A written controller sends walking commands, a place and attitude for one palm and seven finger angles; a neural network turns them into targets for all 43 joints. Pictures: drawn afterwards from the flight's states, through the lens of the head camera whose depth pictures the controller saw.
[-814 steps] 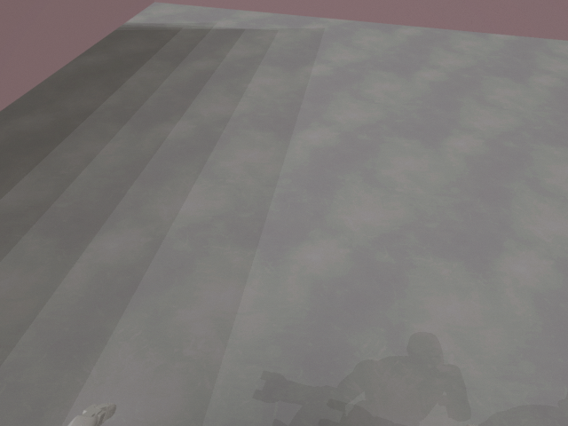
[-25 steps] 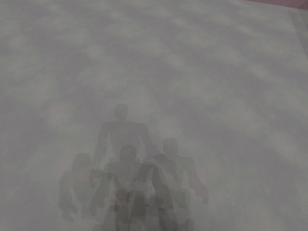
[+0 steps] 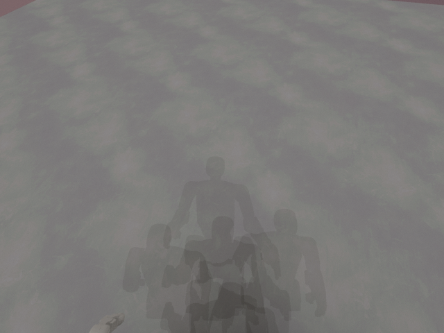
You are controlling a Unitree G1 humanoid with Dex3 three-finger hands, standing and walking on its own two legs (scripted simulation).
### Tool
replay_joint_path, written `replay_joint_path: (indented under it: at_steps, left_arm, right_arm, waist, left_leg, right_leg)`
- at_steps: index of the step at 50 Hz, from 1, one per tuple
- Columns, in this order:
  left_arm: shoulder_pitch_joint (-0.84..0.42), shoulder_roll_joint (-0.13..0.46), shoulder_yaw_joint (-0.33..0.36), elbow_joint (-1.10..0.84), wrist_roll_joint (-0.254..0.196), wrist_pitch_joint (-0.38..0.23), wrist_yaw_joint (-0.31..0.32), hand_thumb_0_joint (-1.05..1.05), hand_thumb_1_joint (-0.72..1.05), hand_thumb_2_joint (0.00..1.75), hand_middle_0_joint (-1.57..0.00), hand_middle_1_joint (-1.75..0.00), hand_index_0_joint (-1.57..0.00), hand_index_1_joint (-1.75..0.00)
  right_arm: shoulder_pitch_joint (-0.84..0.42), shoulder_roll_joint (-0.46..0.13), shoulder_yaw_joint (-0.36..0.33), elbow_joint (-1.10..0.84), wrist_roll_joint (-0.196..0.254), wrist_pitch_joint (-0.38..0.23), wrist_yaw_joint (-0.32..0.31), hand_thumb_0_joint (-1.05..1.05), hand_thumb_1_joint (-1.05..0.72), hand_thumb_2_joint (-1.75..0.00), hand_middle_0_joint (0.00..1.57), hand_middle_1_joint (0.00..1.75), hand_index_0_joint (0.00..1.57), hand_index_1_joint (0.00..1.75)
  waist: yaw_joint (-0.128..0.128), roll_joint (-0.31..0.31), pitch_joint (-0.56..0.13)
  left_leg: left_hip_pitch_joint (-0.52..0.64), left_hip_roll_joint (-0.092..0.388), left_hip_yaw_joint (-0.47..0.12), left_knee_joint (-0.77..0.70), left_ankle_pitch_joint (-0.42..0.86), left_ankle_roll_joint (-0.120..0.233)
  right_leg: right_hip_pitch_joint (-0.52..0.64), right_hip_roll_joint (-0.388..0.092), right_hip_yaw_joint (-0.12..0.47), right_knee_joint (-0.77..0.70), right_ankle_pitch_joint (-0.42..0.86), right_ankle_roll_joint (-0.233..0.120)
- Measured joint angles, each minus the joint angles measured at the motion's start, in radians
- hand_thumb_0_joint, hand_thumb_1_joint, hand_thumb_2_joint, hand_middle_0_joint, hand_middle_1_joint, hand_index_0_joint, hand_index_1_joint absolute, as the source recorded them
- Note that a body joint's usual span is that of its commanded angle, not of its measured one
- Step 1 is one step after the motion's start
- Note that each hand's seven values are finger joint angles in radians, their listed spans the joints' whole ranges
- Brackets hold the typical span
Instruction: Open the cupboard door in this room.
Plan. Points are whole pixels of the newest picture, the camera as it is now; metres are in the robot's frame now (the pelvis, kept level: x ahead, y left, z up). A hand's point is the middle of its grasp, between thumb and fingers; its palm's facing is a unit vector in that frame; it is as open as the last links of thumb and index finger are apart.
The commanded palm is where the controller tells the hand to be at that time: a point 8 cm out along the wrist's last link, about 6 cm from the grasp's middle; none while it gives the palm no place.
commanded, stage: turn or walk to find it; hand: left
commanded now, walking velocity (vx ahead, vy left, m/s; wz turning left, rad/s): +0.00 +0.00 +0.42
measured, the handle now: out of the picture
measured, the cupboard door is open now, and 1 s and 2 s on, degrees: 0 0 0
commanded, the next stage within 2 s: none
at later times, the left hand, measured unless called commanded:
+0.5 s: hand out of the picture -0.08 +0.22 -0.18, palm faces +0.32 -0.92 -0.23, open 7.3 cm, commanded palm none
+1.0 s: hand out of the picture -0.05 +0.26 -0.15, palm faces +0.40 -0.88 -0.25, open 7.4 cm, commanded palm none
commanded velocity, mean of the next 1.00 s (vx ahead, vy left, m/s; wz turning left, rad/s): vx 0.00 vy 0.00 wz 0.42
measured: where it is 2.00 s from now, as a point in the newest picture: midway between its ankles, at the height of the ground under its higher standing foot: outside the picture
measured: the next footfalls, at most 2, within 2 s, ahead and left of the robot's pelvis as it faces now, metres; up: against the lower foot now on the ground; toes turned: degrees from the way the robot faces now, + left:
left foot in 0.50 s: -0.05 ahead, +0.13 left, +0.00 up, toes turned +19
right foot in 1.12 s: +0.00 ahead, -0.09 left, +0.00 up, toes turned +26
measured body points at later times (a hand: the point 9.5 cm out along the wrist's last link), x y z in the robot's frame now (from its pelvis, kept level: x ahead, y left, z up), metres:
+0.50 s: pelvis -0.04 +0.02 +0.00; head -0.01 +0.04 +0.44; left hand -0.09 +0.27 -0.16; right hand +0.11 -0.21 -0.14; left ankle -0.09 +0.12 -0.73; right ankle +0.00 -0.10 -0.73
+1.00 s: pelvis -0.07 +0.03 +0.01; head -0.04 +0.05 +0.46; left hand -0.07 +0.31 -0.13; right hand +0.05 -0.18 -0.14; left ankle -0.08 +0.12 -0.73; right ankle -0.03 -0.11 -0.68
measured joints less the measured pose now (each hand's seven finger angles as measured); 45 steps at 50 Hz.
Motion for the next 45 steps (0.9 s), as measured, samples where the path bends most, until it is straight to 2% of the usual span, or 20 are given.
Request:
replay_joint_path:
  at_steps: [2, 4, 7, 11, 16, 22, 25, 27, 29, 31, 34, 38, 45]
  left_arm:
    - [0.007, -0.018, -0.01, -0.007, 0.006, -0.007, 0.001, 0.01, 0.91, 0.89, -0.2, -0.3, -0.2, -0.3]
    - [0.025, -0.031, -0.012, -0.011, 0.006, -0.008, 0.003, 0.0, 0.91, 0.89, -0.2, -0.3, -0.2, -0.3]
    - [0.05, -0.043, -0.012, -0.002, 0.004, -0.004, 0.005, 0.01, 0.91, 0.89, -0.2, -0.3, -0.21, -0.3]
    - [0.075, -0.05, -0.013, 0.013, 0.005, -0.008, 0.006, 0.01, 0.91, 0.89, -0.2, -0.3, -0.21, -0.3]
    - [0.103, -0.044, -0.009, 0.026, 0.012, -0.017, 0.006, 0.01, 0.91, 0.89, -0.2, -0.3, -0.21, -0.3]
    - [0.127, -0.007, 0.003, 0.05, 0.021, -0.011, 0.001, 0.01, 0.91, 0.89, -0.2, -0.3, -0.21, -0.3]
    - [0.142, 0.021, 0.013, 0.064, 0.015, 0.0, 0.0, 0.01, 0.91, 0.89, -0.2, -0.3, -0.21, -0.3]
    - [0.141, 0.049, 0.021, 0.078, 0.008, 0.022, 0.003, 0.01, 0.91, 0.89, -0.2, -0.3, -0.21, -0.3]
    - [0.14, 0.063, 0.025, 0.091, 0.009, 0.046, 0.006, 0.01, 0.91, 0.89, -0.2, -0.3, -0.2, -0.3]
    - [0.129, 0.066, 0.026, 0.1, 0.009, 0.058, 0.002, 0.01, 0.91, 0.89, -0.2, -0.3, -0.2, -0.3]
    - [0.107, 0.066, 0.026, 0.092, 0.009, 0.048, -0.006, 0.01, 0.91, 0.89, -0.2, -0.3, -0.2, -0.3]
    - [0.08, 0.065, 0.024, 0.073, 0.009, 0.036, -0.006, 0.01, 0.91, 0.89, -0.2, -0.3, -0.2, -0.3]
    - [0.027, 0.051, 0.02, 0.047, 0.006, 0.038, 0.001, 0.01, 0.91, 0.89, -0.2, -0.3, -0.2, -0.3]
  right_arm:
    - [0.008, -0.013, -0.012, 0.01, 0.002, 0.013, 0.0, 0.01, -0.91, -0.9, 0.21, 0.3, 0.2, 0.3]
    - [0.017, -0.021, -0.02, 0.018, -0.003, 0.027, 0.003, 0.01, -0.91, -0.9, 0.2, 0.3, 0.2, 0.3]
    - [0.023, -0.034, -0.029, 0.025, -0.006, 0.034, 0.011, 0.01, -0.91, -0.9, 0.2, 0.3, 0.2, 0.3]
    - [0.033, -0.043, -0.033, 0.033, -0.007, 0.035, 0.013, 0.01, -0.91, -0.9, 0.2, 0.3, 0.19, 0.3]
    - [0.017, -0.04, -0.024, 0.049, -0.004, 0.04, 0.01, 0.01, -0.91, -0.9, 0.2, 0.3, 0.19, 0.3]
    - [-0.054, -0.024, -0.005, 0.03, 0.008, 0.024, 0.007, 0.01, -0.92, -0.9, 0.2, 0.3, 0.19, 0.3]
    - [-0.084, -0.019, 0.005, 0.004, 0.01, -0.002, 0.008, 0.01, -0.91, -0.9, 0.2, 0.3, 0.19, 0.3]
    - [-0.104, 0.003, 0.01, -0.006, 0.007, -0.017, 0.008, 0.01, -0.91, -0.9, 0.2, 0.3, 0.19, 0.3]
    - [-0.108, 0.017, 0.02, -0.016, 0.003, -0.024, 0.006, 0.0, -0.91, -0.9, 0.2, 0.3, 0.19, 0.3]
    - [-0.106, 0.023, 0.026, -0.021, 0.0, -0.025, -0.003, 0.0, -0.91, -0.9, 0.2, 0.3, 0.19, 0.3]
    - [-0.102, 0.026, 0.033, -0.021, 0.001, -0.028, -0.009, 0.0, -0.91, -0.9, 0.2, 0.3, 0.2, 0.3]
    - [-0.085, 0.034, 0.035, -0.017, 0.005, -0.033, -0.009, 0.0, -0.91, -0.9, 0.21, 0.3, 0.2, 0.3]
    - [-0.026, 0.042, 0.026, -0.006, -0.001, -0.029, -0.008, 0.0, -0.91, -0.9, 0.21, 0.3, 0.2, 0.3]
  waist:
    - [-0.005, 0.02, 0.007]
    - [-0.003, 0.016, 0.004]
    - [-0.003, 0.013, 0.003]
    - [-0.003, 0.008, 0.001]
    - [0.02, -0.012, 0.005]
    - [0.058, -0.049, 0.024]
    - [0.062, -0.064, 0.02]
    - [0.071, -0.105, 0.028]
    - [0.075, -0.111, 0.019]
    - [0.07, -0.099, 0.009]
    - [0.067, -0.084, 0.004]
    - [0.062, -0.079, -0.001]
    - [0.026, -0.068, -0.004]
  left_leg:
    - [-0.059, -0.006, -0.003, 0.164, -0.16, -0.007]
    - [-0.121, -0.013, 0.018, 0.362, -0.218, -0.013]
    - [-0.175, 0.013, 0.04, 0.568, -0.168, -0.029]
    - [-0.172, 0.058, 0.043, 0.633, -0.118, -0.054]
    - [-0.103, 0.092, 0.059, 0.515, -0.17, -0.07]
    - [0.006, 0.091, 0.125, 0.247, -0.24, -0.055]
    - [0.087, 0.081, 0.155, 0.036, -0.113, -0.036]
    - [0.086, 0.053, 0.166, 0.047, -0.104, 0.011]
    - [0.096, 0.049, 0.162, 0.038, -0.113, 0.043]
    - [0.112, 0.048, 0.146, -0.003, -0.093, 0.056]
    - [0.13, 0.038, 0.124, -0.07, -0.046, 0.065]
    - [0.141, 0.017, 0.106, -0.125, -0.005, 0.075]
    - [0.117, -0.013, 0.067, -0.139, 0.021, 0.078]
  right_leg:
    - [0.002, -0.001, -0.029, 0.015, -0.001, -0.053]
    - [0.016, -0.018, -0.049, 0.0, 0.001, -0.076]
    - [0.041, -0.032, -0.075, -0.046, 0.024, -0.079]
    - [0.054, -0.046, -0.116, -0.077, 0.041, -0.081]
    - [0.047, -0.068, -0.16, -0.074, 0.043, -0.075]
    - [0.014, -0.107, -0.199, -0.026, 0.034, -0.049]
    - [-0.017, -0.132, -0.222, 0.045, 0.008, -0.021]
    - [-0.065, -0.14, -0.156, 0.165, -0.102, 0.001]
    - [-0.115, -0.109, -0.092, 0.307, -0.187, 0.012]
    - [-0.155, -0.084, -0.053, 0.418, -0.174, 0.019]
    - [-0.194, -0.07, -0.013, 0.507, -0.11, 0.031]
    - [-0.212, -0.067, 0.023, 0.534, -0.057, 0.048]
    - [-0.18, -0.051, 0.043, 0.45, -0.084, 0.055]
